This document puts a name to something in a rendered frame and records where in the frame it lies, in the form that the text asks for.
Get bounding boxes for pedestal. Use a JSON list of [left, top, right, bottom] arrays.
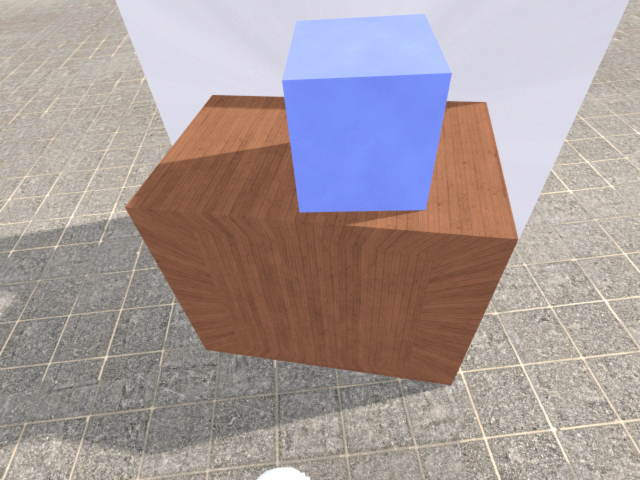
[[125, 95, 518, 385]]

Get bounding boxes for carton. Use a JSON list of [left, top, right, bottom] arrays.
[[282, 14, 452, 212]]

